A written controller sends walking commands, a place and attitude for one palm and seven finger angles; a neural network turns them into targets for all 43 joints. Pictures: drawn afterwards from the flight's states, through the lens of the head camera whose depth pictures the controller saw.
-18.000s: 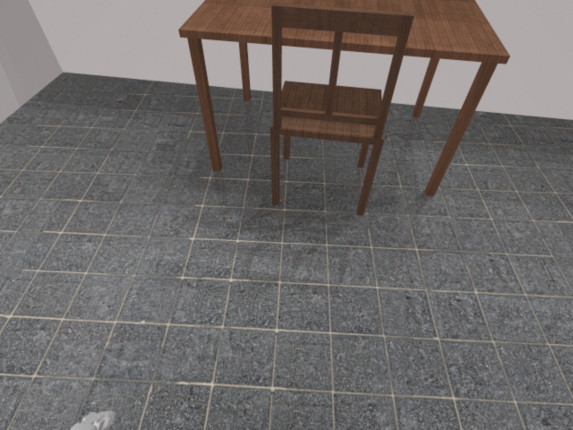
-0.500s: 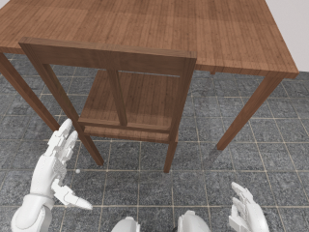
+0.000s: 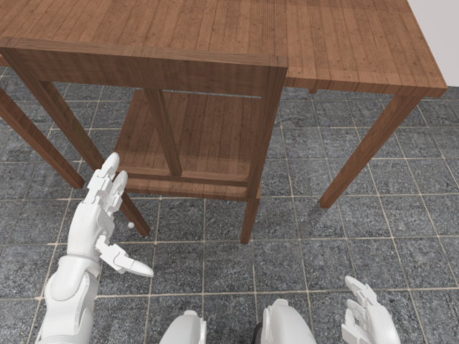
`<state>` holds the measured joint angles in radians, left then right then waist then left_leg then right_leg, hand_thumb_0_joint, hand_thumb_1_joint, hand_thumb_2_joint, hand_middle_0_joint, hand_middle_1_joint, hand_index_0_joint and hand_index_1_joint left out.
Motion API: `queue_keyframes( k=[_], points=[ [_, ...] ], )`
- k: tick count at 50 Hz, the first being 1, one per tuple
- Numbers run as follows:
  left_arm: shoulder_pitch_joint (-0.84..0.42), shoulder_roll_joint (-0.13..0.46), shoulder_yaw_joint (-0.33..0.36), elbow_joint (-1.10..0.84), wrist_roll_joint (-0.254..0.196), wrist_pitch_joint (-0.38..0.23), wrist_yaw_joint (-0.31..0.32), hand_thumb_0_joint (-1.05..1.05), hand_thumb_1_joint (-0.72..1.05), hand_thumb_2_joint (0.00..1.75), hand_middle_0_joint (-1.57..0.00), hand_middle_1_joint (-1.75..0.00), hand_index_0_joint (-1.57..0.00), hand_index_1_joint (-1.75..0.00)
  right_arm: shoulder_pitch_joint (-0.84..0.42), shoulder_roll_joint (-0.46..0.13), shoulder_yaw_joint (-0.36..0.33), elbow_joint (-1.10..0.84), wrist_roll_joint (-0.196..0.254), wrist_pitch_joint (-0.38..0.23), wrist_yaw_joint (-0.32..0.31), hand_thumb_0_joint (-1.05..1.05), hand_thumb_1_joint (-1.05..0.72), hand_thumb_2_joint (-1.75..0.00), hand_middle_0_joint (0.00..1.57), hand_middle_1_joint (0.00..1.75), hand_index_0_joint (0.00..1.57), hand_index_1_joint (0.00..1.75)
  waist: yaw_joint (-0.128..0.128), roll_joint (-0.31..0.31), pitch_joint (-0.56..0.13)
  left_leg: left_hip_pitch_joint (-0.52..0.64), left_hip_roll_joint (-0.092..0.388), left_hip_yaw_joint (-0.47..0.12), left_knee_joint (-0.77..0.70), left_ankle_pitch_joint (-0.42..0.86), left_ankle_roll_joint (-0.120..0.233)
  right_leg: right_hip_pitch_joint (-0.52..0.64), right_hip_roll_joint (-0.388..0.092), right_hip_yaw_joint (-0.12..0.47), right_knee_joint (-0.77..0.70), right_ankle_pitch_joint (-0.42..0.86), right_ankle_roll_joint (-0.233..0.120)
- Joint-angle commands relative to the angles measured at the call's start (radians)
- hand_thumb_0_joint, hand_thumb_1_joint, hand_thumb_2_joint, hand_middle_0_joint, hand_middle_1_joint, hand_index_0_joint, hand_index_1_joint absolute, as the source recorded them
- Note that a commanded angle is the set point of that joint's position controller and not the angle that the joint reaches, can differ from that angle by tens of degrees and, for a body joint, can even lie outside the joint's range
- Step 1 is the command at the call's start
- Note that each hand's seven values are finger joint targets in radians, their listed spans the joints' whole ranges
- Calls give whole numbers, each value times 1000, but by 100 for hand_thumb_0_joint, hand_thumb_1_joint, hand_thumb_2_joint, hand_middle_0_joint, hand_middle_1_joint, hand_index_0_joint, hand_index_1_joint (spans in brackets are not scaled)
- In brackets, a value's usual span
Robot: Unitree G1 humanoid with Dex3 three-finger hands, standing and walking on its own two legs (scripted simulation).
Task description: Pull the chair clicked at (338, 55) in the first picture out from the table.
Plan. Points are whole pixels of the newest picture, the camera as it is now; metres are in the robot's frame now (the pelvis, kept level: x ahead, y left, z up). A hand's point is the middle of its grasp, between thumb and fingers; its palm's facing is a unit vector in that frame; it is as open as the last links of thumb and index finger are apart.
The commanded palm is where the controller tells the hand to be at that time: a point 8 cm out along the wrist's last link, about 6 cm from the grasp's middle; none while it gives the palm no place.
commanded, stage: aim the fingers beside a spindle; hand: left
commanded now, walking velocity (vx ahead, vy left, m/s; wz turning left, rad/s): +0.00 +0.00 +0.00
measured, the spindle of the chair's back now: (166, 138) +0.50 +0.15 -0.01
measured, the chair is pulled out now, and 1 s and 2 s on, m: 0.00 0.00 -0.02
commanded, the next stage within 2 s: push the fingers through the gap in 1.32 s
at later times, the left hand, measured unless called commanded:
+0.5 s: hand (158, 206) +0.34 +0.14 +0.01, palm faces -0.08 -1.00 -0.03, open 16.9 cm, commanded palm +0.32 +0.19 +0.01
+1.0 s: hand (170, 198) +0.36 +0.12 -0.01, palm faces -0.05 -1.00 -0.05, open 16.9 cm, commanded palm +0.34 +0.18 +0.00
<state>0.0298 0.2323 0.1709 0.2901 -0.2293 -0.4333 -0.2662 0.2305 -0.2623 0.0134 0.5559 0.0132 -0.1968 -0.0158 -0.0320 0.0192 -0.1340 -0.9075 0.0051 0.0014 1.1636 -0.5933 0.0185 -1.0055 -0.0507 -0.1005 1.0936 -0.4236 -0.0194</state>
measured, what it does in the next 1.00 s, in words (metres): stands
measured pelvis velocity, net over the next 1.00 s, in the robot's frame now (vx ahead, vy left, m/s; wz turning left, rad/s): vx -0.01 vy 0.00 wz -0.01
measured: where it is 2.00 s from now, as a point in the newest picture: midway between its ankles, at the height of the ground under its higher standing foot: outside the picture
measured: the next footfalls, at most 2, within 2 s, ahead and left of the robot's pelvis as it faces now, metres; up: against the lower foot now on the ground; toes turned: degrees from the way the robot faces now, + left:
none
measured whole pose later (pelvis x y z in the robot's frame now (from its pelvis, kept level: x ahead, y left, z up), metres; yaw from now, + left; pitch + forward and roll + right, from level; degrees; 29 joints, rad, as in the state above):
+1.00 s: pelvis -0.01 +0.00 -0.02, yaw -1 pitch +23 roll +0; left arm -0.25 0.18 0.13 0.53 -0.13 -0.49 -0.10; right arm 0.24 -0.25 0.00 0.57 0.00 -0.07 0.02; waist -0.06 0.02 -0.14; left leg -1.03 0.00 0.03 1.23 -0.61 0.02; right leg -1.15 -0.05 -0.07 1.18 -0.44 -0.02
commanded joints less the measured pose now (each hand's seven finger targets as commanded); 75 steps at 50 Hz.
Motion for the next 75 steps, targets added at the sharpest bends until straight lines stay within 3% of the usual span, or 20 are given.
queue_keyframes(
  k=[1, 3, 5, 9, 17, 19, 23, 29, 35, 39, 41, 43, 44, 46, 53, 59, 63, 67, 70, 75],
  points=[
    [-168, 135, 58, -201, -7, -77, 12, 0, -50, 30, -6, -8, -6, -8, 10, -131, -61, -130, 3, -44, -8, 0, -90, -90, 20, 30, 20, 30, -6, 26, -373, 73, -17, -29, -164, 397, -11, 355, 20, 66, -95, 240, -5],
    [-200, 125, 47, -167, -1, -71, 21, 0, -50, 30, -6, -8, -6, -8, 9, -133, -59, -128, 4, -33, -5, 0, -90, -90, 20, 30, 20, 30, -16, 0, -353, 41, -17, -28, -160, 368, -11, 344, 21, 67, -93, 224, -3],
    [-188, 150, 86, -128, 1, -69, 30, 0, -50, 30, -6, -8, -6, -8, 13, -135, -62, -129, 2, -24, -5, 0, -90, -90, 20, 30, 20, 30, -6, -34, -349, 7, -18, -25, -155, 353, -8, 362, 22, 75, -92, 223, -4],
    [-218, 116, 44, -158, 10, -77, 37, 0, -50, 30, -6, -8, -6, -8, 8, -128, -61, -136, 2, -11, 2, 0, -90, -90, 20, 30, 20, 30, -6, 29, -378, 44, -17, -23, -156, 393, -14, 345, 20, 68, -75, 251, -8],
    [-330, 65, -24, -124, 39, -86, 76, 0, -50, 30, -6, -8, -6, -8, 20, -132, -66, -119, -4, 8, 8, 0, -90, -90, 20, 30, 20, 30, -31, 19, -383, 48, -12, -36, -132, 395, -18, 267, 20, 56, -49, 227, -6],
    [-354, 80, -7, -90, 48, -87, 91, 0, -50, 30, -6, -8, -6, -8, 22, -135, -66, -113, -3, 17, 9, 0, -90, -90, 20, 30, 20, 30, -30, -10, -372, 26, -13, -38, -130, 366, -18, 263, 20, 56, -48, 205, -7],
    [-380, 62, -22, -104, 64, -98, 119, 0, -50, 30, -6, -8, -6, -8, 21, -127, -68, -117, -8, 30, 15, 0, -90, -90, 20, 30, 20, 30, -21, 27, -425, 53, -13, -37, -125, 410, -23, 267, 19, 58, -31, 234, -10],
    [-457, 50, -34, -12, 84, -100, 148, 0, -50, 30, -6, -8, -6, -8, 24, -128, -64, -107, -10, 55, 20, 0, -90, -90, 20, 30, 20, 30, -39, -11, -385, -20, -17, -31, -110, 328, -15, 246, 20, 66, -29, 190, -7],
    [-561, 60, -25, 33, 98, -124, 169, 0, -50, 30, -6, -8, -6, -8, 36, -130, -66, -91, -15, 67, 20, 0, -90, -90, 20, 30, 20, 30, -49, -8, -443, -28, -20, -29, -86, 332, -11, 246, 21, 76, -13, 206, -8],
    [-510, 59, -18, 17, 98, -123, 174, 0, -50, 30, -6, -8, -6, -8, 46, -125, -69, -100, -16, 78, 30, 0, -90, -90, 20, 30, 20, 30, -24, 31, -506, 3, -21, -23, -92, 403, -19, 292, 19, 78, -3, 276, -11],
    [-448, 78, 13, 59, 94, -111, 174, 0, -50, 30, -6, -8, -6, -8, 50, -126, -69, -106, -11, 89, 32, 0, -90, -90, 20, 30, 20, 30, -23, -42, -479, -40, -20, -19, -94, 386, -12, 324, 22, 82, -10, 291, -8],
    [-478, 60, -10, 61, 96, -109, 171, 0, -50, 30, -6, -8, -6, -8, 43, -123, -65, -110, -8, 95, 32, 0, -90, -90, 20, 30, 20, 30, -32, -33, -429, -72, -23, -13, -102, 327, -10, 309, 20, 87, -22, 247, -6],
    [-503, 63, -7, 49, 92, -114, 173, 0, -50, 30, -6, -8, -6, -8, 41, -123, -65, -108, -8, 95, 32, 0, -90, -90, 20, 30, 20, 30, -39, -45, -431, -80, -24, -10, -98, 301, -6, 311, 19, 92, -30, 225, -3],
    [-488, 97, 25, 17, 89, -129, 170, 0, -50, 30, -6, -8, -6, -8, 42, -123, -67, -115, -9, 91, 29, 0, -90, -90, 20, 30, 20, 30, -23, -30, -469, -76, -27, -5, -96, 313, -4, 344, 19, 106, -28, 245, -5],
    [-549, 46, -41, 49, 79, -143, 138, 0, -50, 30, -6, -8, -6, -8, 43, -124, -66, -92, -8, 76, 22, 0, -90, -90, 20, 30, 20, 30, -61, -18, -414, -73, -24, -9, -84, 271, -1, 277, 16, 102, -40, 188, -1],
    [-522, 79, -1, 41, 72, -134, 132, 0, -50, 30, -6, -8, -6, -8, 48, -129, -71, -95, -9, 73, 22, 0, -90, -90, 20, 30, 20, 30, -33, 0, -476, -44, -26, -11, -81, 339, -6, 307, 14, 98, -18, 254, -7],
    [-513, 64, -14, 39, 74, -126, 136, 0, -50, 30, -6, -8, -6, -8, 41, -126, -70, -104, -7, 78, 26, 0, -90, -90, 20, 30, 20, 30, -38, -16, -455, -61, -25, -11, -82, 325, -5, 300, 15, 99, -18, 248, -4],
    [-523, 103, 25, 52, 81, -130, 145, 0, -50, 30, -6, -8, -6, -8, 38, -128, -67, -107, -6, 81, 23, 0, -90, -90, 20, 30, 20, 30, -33, -29, -431, -90, -28, -8, -80, 282, -3, 299, 16, 108, -25, 202, -4],
    [-568, 51, -39, 33, 82, -133, 139, 0, -50, 30, -6, -8, -6, -8, 35, -126, -65, -110, -7, 77, 23, 0, -90, -90, 20, 30, 20, 30, -53, -2, -430, -66, -27, -13, -77, 283, -1, 265, 18, 99, -23, 190, -6],
    [-658, 89, -11, 50, 88, -136, 150, 0, -50, 30, -6, -8, -6, -8, 49, -133, -67, -89, -10, 73, 14, 0, -90, -90, 20, 30, 20, 30, -67, -5, -451, -52, -24, -23, -65, 294, -1, 240, 19, 95, -13, 190, -4]
  ],
)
